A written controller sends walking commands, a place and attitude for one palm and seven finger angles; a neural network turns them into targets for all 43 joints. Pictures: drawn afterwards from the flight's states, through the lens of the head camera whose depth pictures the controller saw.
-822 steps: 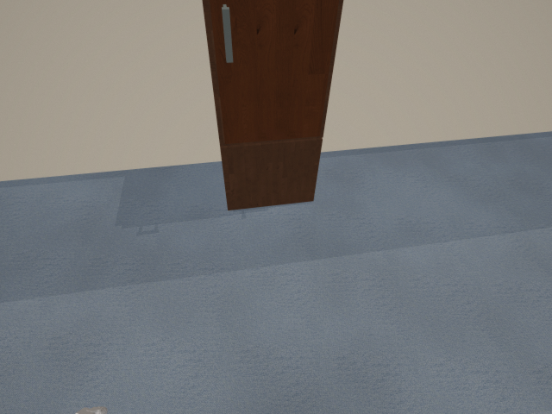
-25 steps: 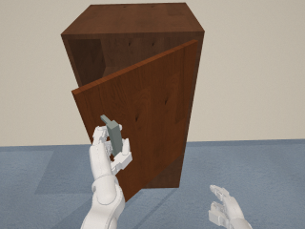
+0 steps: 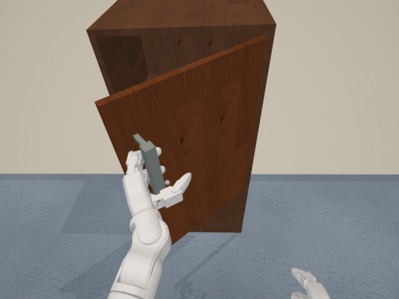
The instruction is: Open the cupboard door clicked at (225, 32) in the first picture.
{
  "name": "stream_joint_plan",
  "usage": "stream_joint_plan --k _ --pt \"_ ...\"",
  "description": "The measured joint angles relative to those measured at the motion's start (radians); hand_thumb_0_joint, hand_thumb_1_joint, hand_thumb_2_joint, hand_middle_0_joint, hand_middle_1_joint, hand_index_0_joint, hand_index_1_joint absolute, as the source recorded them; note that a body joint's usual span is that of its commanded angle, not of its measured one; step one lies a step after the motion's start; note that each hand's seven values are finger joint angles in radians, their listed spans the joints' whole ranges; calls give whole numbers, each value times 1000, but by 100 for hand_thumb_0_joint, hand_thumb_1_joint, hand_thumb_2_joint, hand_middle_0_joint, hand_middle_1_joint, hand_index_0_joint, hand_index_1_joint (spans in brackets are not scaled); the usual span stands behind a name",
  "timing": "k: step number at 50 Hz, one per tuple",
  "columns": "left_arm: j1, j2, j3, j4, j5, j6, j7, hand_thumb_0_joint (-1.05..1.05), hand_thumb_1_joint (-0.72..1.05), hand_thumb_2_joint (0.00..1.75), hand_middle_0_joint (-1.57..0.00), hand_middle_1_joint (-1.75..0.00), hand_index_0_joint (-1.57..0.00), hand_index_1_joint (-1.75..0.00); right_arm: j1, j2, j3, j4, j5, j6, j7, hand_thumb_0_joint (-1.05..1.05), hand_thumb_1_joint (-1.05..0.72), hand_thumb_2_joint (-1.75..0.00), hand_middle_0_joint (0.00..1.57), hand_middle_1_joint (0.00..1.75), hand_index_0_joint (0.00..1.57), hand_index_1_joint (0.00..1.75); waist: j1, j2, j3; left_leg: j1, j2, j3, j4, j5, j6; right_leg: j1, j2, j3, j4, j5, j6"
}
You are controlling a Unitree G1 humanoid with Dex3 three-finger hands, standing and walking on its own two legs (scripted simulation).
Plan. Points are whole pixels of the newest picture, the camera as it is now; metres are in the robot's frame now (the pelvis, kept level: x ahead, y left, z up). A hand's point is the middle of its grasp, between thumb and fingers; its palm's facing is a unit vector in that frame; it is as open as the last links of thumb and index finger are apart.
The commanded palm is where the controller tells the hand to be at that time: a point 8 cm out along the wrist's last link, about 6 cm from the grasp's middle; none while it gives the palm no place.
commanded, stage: open thumb and fingers to let go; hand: left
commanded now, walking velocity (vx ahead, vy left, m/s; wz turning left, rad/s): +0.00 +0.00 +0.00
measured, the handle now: (150, 168) +0.35 +0.12 +0.10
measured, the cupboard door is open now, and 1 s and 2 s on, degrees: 41 45 43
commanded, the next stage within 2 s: slide the hand sideways off the handle in 0.44 s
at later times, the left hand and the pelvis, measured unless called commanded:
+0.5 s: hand (166, 182) +0.31 +0.09 +0.10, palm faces +0.36 -0.93 -0.01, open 14.5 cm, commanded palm +0.27 +0.12 +0.10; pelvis -0.01 +0.03 +0.00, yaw -1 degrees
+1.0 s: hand (166, 203) +0.27 +0.08 +0.10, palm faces -0.08 -1.00 +0.02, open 16.1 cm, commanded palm +0.24 +0.15 +0.10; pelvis -0.02 +0.04 +0.00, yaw -3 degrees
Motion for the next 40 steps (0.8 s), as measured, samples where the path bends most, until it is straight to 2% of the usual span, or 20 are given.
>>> stream_joint_plan --k 6,11,16,20,28,29,30,32,34,36,38,40 --pt "-45 -9 -1 51 7 -16 20 0 -22 42 -32 -122 -31 -122 -5 3 -4 7 -1 -11 -3 1 -91 -90 20 30 20 30 2 -4 1 -11 -2 3 6 4 0 -11 -3 4 3 6 6" --pt "-68 -10 -17 77 14 -15 31 0 -39 35 -30 -111 -28 -112 -16 9 -5 -1 -1 -15 2 1 -91 -90 20 30 20 30 4 -7 0 -17 -4 9 13 3 2 -16 -6 9 5 11 13" --pt "-78 -9 -40 84 12 -8 35 -1 -46 32 -27 -94 -27 -95 -27 19 -1 -10 -1 -15 9 1 -91 -90 20 30 20 30 5 -9 -1 -21 -5 15 22 0 9 -18 -8 15 6 15 20" --pt "-81 -9 -50 83 10 1 27 -1 -48 31 -32 -83 -31 -86 -35 25 4 -14 -1 -12 14 1 -91 -90 20 30 20 30 8 -9 1 -21 -6 18 29 -3 15 -15 -9 18 4 18 26" --pt "-117 -13 -76 102 17 13 49 -1 -50 30 -42 -68 -41 -70 -50 33 10 -8 -1 -13 27 1 -91 -90 20 30 20 30 15 -11 5 -50 -12 18 59 -8 25 -38 -16 18 26 17 36" --pt "-115 -9 -75 100 28 9 32 -1 -50 30 -43 -67 -40 -69 -50 34 12 -9 0 -12 30 1 -91 -90 20 30 20 30 14 -15 6 -53 -16 18 60 -7 27 -42 -20 18 30 16 37" --pt "-106 5 -74 94 35 -4 -18 -1 -50 30 -42 -65 -38 -67 -45 35 14 -16 5 -8 31 1 -91 -90 20 30 20 30 15 -20 8 -55 -20 19 57 -4 29 -47 -24 19 35 16 38" --pt "-87 58 -72 86 23 -49 -157 -1 -49 30 -38 -58 -33 -60 -27 33 19 -35 16 -5 25 1 -91 -90 20 30 20 30 19 -24 10 -57 -24 22 53 2 32 -53 -29 20 39 17 40" --pt "-77 120 -74 85 -17 -92 -299 -1 -50 30 -33 -52 -26 -54 -7 25 26 -52 32 -13 13 1 -91 -90 20 30 20 30 19 -17 15 -56 -26 20 54 5 34 -51 -30 19 38 20 42" --pt "-77 160 -75 90 -77 -115 -400 -1 -50 30 -29 -46 -22 -47 9 14 33 -60 48 -28 1 1 -91 -90 20 30 20 30 15 -5 21 -52 -26 20 55 6 36 -44 -30 19 34 24 44" --pt "-79 166 -68 95 -125 -117 -442 -1 -50 30 -25 -41 -18 -42 18 5 38 -60 58 -45 -6 1 -91 -90 20 30 20 30 12 3 23 -47 -26 23 51 8 38 -40 -30 22 29 29 48" --pt "-76 156 -59 96 -139 -112 -446 -1 -50 30 -22 -38 -18 -40 26 0 40 -59 61 -59 -6 1 -91 -90 20 30 20 30 10 5 23 -42 -25 30 44 13 40 -40 -30 29 25 35 50"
